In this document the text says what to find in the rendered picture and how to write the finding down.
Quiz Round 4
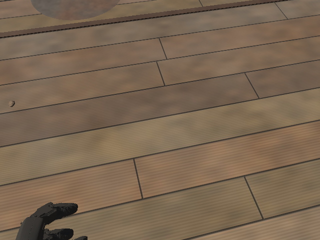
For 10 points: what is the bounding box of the robot left hand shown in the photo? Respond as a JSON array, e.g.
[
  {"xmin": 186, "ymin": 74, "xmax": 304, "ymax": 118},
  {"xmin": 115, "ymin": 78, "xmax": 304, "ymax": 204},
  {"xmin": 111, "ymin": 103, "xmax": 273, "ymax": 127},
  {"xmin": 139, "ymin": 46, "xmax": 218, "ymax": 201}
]
[{"xmin": 15, "ymin": 202, "xmax": 88, "ymax": 240}]

